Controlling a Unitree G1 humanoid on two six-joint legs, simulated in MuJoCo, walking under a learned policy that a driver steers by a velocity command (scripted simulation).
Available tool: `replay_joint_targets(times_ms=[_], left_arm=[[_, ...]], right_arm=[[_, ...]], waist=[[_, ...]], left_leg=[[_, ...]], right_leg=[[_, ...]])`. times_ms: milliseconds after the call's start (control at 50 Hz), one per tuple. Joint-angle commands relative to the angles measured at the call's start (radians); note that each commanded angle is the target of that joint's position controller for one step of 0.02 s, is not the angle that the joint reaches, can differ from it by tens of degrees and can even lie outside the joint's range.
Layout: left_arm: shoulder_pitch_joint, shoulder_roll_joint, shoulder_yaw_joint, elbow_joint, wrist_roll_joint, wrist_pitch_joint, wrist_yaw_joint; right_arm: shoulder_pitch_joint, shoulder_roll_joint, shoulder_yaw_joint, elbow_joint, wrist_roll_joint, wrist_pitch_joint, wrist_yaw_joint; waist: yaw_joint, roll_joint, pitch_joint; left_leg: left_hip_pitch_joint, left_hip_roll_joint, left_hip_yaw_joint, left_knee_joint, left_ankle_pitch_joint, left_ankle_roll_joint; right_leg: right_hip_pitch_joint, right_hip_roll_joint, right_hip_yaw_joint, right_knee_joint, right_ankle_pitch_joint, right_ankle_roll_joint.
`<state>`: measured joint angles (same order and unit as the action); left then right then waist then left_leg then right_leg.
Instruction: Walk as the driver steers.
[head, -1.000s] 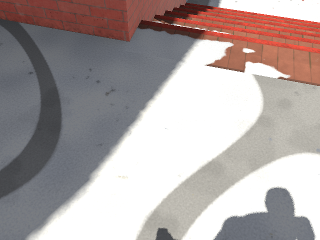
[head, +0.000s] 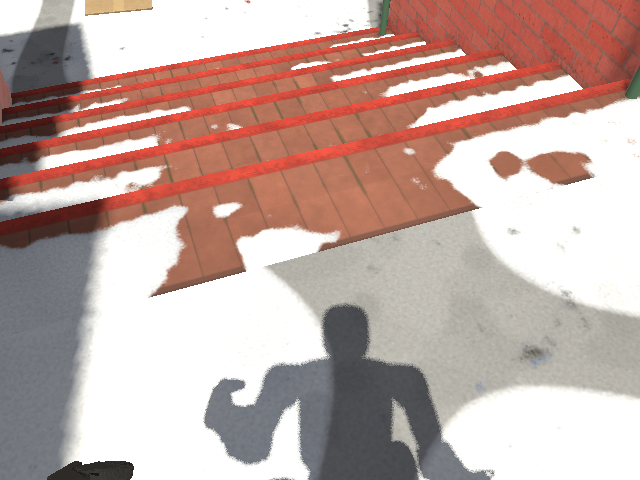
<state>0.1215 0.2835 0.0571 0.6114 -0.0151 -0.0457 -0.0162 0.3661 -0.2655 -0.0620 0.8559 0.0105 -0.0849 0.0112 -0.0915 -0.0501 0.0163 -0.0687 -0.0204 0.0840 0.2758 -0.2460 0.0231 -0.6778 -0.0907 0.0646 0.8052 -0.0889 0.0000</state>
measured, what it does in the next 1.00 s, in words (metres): walks ahead, turning left: right foot, then left foot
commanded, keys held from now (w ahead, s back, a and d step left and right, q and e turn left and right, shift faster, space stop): w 0.38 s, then w+q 0.62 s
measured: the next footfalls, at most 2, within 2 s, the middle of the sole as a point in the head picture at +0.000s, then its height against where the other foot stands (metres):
right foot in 0.16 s outside the picture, level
left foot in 0.68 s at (248, 459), level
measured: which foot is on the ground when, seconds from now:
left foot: down 0.00-0.18, up 0.20-0.66, down 0.68-1.00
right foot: up 0.00-0.14, down 0.16-0.70, up 0.72-1.00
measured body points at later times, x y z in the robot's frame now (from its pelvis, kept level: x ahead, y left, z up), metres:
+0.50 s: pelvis +0.26 -0.04 +0.00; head +0.28 -0.05 +0.45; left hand +0.32 +0.24 -0.11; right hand +0.45 -0.30 -0.10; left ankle +0.44 +0.12 -0.69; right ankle +0.21 -0.14 -0.74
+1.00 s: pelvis +0.53 +0.04 +0.00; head +0.56 +0.07 +0.45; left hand +0.68 +0.34 -0.09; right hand +0.66 -0.22 -0.10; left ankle +0.49 +0.10 -0.74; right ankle +0.74 -0.11 -0.68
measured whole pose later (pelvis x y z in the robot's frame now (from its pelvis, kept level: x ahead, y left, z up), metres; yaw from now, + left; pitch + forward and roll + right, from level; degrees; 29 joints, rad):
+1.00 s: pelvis +0.53 +0.04 +0.00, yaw +15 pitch +3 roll -1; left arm 0.08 0.29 0.05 0.68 0.01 -0.09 0.00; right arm 0.34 -0.27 -0.06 0.74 0.02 -0.05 0.00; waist -0.06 -0.03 0.03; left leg -0.17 -0.11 -0.12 0.34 -0.20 0.09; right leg -0.67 -0.08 0.10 0.72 -0.03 0.06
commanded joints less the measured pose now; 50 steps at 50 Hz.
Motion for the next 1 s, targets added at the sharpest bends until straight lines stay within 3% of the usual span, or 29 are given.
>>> replay_joint_targets(times_ms=[20,60,100,140,160,180,200,220,240,260,280,320,360,400,480,580,620,640,660,680,700,720,740,760,780,800,880,940,1000], left_arm=[[-0.120,0.017,-0.008,-0.093,-0.007,-0.024,-0.017],[-0.159,0.031,-0.005,-0.112,-0.012,-0.027,-0.025],[-0.144,0.054,0.005,-0.117,-0.009,-0.029,-0.030],[0.062,0.115,0.041,-0.055,0.005,-0.028,-0.021],[0.235,0.176,0.064,-0.018,0.012,-0.022,-0.008],[0.313,0.283,0.082,-0.008,0.025,-0.019,0.000],[0.334,0.209,0.063,-0.005,0.011,-0.018,-0.001],[0.270,0.170,0.046,-0.002,0.009,-0.020,-0.003],[0.213,0.137,0.035,-0.005,0.007,-0.021,-0.004],[0.159,0.112,0.027,-0.002,0.010,-0.024,-0.009],[0.123,0.088,0.020,-0.005,0.017,-0.031,-0.012],[0.097,0.091,0.023,0.007,0.015,-0.045,-0.013],[0.103,0.111,0.030,0.028,0.014,-0.056,-0.008],[0.118,0.123,0.034,0.049,0.016,-0.056,0.000],[0.163,0.155,0.042,0.090,0.015,-0.057,0.008],[0.210,0.175,0.056,0.149,0.001,-0.043,0.015],[0.197,0.187,0.062,0.156,-0.004,-0.030,0.021],[0.179,0.199,0.064,0.153,-0.005,-0.023,0.026],[0.166,0.196,0.062,0.149,-0.003,-0.013,0.033],[0.185,0.166,0.049,0.134,0.010,-0.009,0.044],[0.264,0.078,0.014,0.078,0.034,-0.030,0.037],[0.232,0.078,0.004,0.085,0.028,-0.062,0.025],[0.154,0.143,0.021,0.066,-0.010,-0.084,0.010],[0.096,0.139,0.016,0.050,-0.014,-0.095,0.009],[0.069,0.136,0.018,0.046,0.008,-0.097,0.016],[0.072,0.141,0.026,0.045,0.022,-0.090,0.023],[0.078,0.103,0.022,0.037,0.033,-0.055,0.028],[-0.035,0.070,0.009,0.010,0.032,-0.055,0.027],[-0.137,0.058,0.002,-0.010,0.020,-0.065,0.014]], right_arm=[[-0.032,-0.181,-0.033,-0.052,0.015,-0.009,-0.001],[0.000,-0.194,-0.035,-0.031,0.020,0.002,0.001],[0.006,-0.210,-0.038,-0.017,0.025,0.014,-0.002],[-0.006,-0.209,-0.033,-0.013,0.029,0.022,-0.008],[-0.017,-0.174,-0.017,-0.033,0.010,0.016,-0.013],[0.058,-0.064,0.022,-0.076,-0.009,-0.004,-0.007],[0.028,-0.125,0.009,-0.061,0.003,-0.025,-0.001],[-0.043,-0.174,-0.008,-0.090,0.030,-0.032,0.004],[-0.097,-0.162,-0.003,-0.100,0.029,-0.033,0.003],[-0.116,-0.149,-0.004,-0.102,0.013,-0.028,0.000],[-0.103,-0.144,-0.008,-0.098,0.004,-0.016,-0.002],[-0.069,-0.102,-0.001,-0.086,0.002,0.008,-0.002],[-0.108,-0.090,0.002,-0.099,-0.005,0.020,-0.006],[-0.171,-0.076,0.009,-0.113,-0.008,0.019,-0.002],[-0.285,-0.065,0.019,-0.136,0.007,0.016,0.017],[-0.383,-0.088,0.014,-0.198,0.009,0.021,0.037],[-0.366,-0.099,0.008,-0.210,0.004,0.021,0.045],[-0.316,-0.115,-0.002,-0.205,0.001,0.022,0.045],[-0.197,-0.145,-0.024,-0.176,0.000,0.023,0.043],[-0.032,-0.215,-0.059,-0.136,0.006,0.026,0.033],[0.052,-0.346,-0.090,-0.137,0.007,0.029,0.022],[0.071,-0.289,-0.069,-0.150,0.016,0.025,0.027],[0.042,-0.233,-0.052,-0.152,0.009,0.021,0.026],[-0.009,-0.205,-0.045,-0.165,0.007,0.019,0.023],[-0.067,-0.179,-0.037,-0.176,0.006,0.022,0.020],[-0.108,-0.153,-0.027,-0.192,-0.004,0.022,0.017],[-0.117,-0.168,-0.033,-0.206,-0.003,0.017,-0.002],[-0.071,-0.183,-0.040,-0.187,0.007,0.020,-0.019],[-0.027,-0.186,-0.042,-0.170,0.013,0.029,-0.028]], waist=[[0.004,0.123,0.021],[0.000,0.134,0.034],[0.029,0.151,0.025],[0.148,0.137,-0.099],[0.224,0.090,-0.221],[0.193,-0.171,-0.352],[0.220,-0.165,-0.429],[0.206,-0.125,-0.270],[0.180,-0.065,-0.181],[0.145,-0.025,-0.114],[0.107,-0.035,-0.088],[0.068,-0.042,-0.070],[0.062,-0.026,-0.037],[0.077,-0.011,-0.013],[0.128,-0.007,0.018],[0.158,0.000,0.056],[0.141,-0.015,0.040],[0.110,-0.026,0.000],[0.046,-0.013,-0.073],[-0.016,0.038,-0.171],[0.014,0.285,-0.282],[-0.004,0.288,-0.396],[-0.022,0.221,-0.290],[-0.006,0.145,-0.199],[0.029,0.080,-0.126],[0.066,0.091,-0.095],[0.103,0.112,-0.064],[0.066,0.114,-0.035],[0.026,0.135,-0.020]], left_leg=[[-0.009,0.239,-0.133,-0.093,0.301,0.159],[0.044,0.269,-0.144,-0.074,0.326,0.152],[0.088,0.288,-0.139,-0.017,0.452,0.136],[0.044,0.231,-0.066,0.225,0.722,0.095],[-0.140,0.192,-0.030,0.472,0.557,0.056],[-0.547,0.030,-0.013,0.868,-0.026,-0.016],[-0.661,0.022,-0.164,1.014,-0.313,-0.013],[-0.747,0.075,-0.160,1.053,-0.261,-0.007],[-0.734,0.116,-0.139,1.011,-0.180,-0.003],[-0.694,0.140,-0.132,0.944,-0.125,-0.010],[-0.627,0.163,-0.142,0.899,-0.086,-0.014],[-0.560,0.165,-0.136,0.850,-0.042,-0.031],[-0.579,0.167,-0.134,0.768,0.034,-0.048],[-0.594,0.166,-0.134,0.638,0.159,-0.052],[-0.545,0.131,-0.113,0.427,0.332,-0.035],[-0.609,0.108,-0.123,0.331,0.235,0.019],[-0.568,0.082,-0.084,0.314,0.138,0.048],[-0.475,0.046,-0.043,0.302,0.108,0.067],[-0.302,-0.005,-0.002,0.271,0.124,0.090],[-0.040,0.011,-0.077,0.278,0.162,0.129],[0.338,0.267,-0.579,0.218,0.058,0.311],[0.460,0.348,-0.911,0.042,-0.062,0.374],[0.397,0.328,-0.788,0.025,-0.091,0.321],[0.267,0.289,-0.663,0.030,-0.037,0.288],[0.123,0.255,-0.567,0.019,0.058,0.264],[0.015,0.224,-0.507,-0.004,0.147,0.250],[-0.135,0.173,-0.410,-0.055,0.309,0.264],[-0.161,0.131,-0.357,-0.051,0.299,0.227],[-0.169,0.112,-0.362,-0.032,0.218,0.197]], right_leg=[[0.052,0.019,-0.060,-0.146,0.074,-0.005],[0.065,0.033,-0.069,-0.204,0.028,-0.025],[0.129,0.059,-0.086,-0.260,-0.034,-0.059],[0.455,0.116,-0.129,-0.335,0.008,-0.112],[0.749,0.000,-0.002,-0.284,0.062,-0.163],[1.084,-0.272,0.474,-0.351,-0.069,-0.323],[1.098,-0.311,0.666,-0.456,-0.121,-0.355],[0.984,-0.275,0.511,-0.466,-0.104,-0.314],[0.849,-0.222,0.380,-0.479,-0.045,-0.283],[0.717,-0.184,0.302,-0.513,0.020,-0.265],[0.620,-0.155,0.250,-0.550,0.066,-0.255],[0.519,-0.141,0.197,-0.612,0.093,-0.266],[0.481,-0.133,0.140,-0.649,0.124,-0.271],[0.487,-0.118,0.076,-0.665,0.121,-0.254],[0.510,-0.116,-0.025,-0.680,0.078,-0.207],[0.689,-0.187,-0.062,-0.629,0.075,-0.173],[0.738,-0.194,-0.090,-0.554,0.233,-0.148],[0.741,-0.180,-0.119,-0.470,0.416,-0.128],[0.712,-0.140,-0.170,-0.304,0.576,-0.098],[0.568,-0.090,-0.210,-0.057,0.518,-0.055],[0.129,0.065,-0.212,0.355,0.012,0.029],[-0.052,0.151,-0.012,0.509,-0.474,0.032],[-0.148,0.088,0.043,0.555,-0.421,0.008],[-0.149,0.045,0.026,0.505,-0.339,-0.009],[-0.105,0.010,0.016,0.417,-0.279,-0.009],[-0.031,-0.016,0.020,0.348,-0.234,-0.004],[0.038,-0.004,-0.003,0.203,-0.139,0.044],[0.052,0.026,-0.004,-0.015,0.046,0.066],[0.119,0.070,-0.008,-0.197,0.166,0.068]])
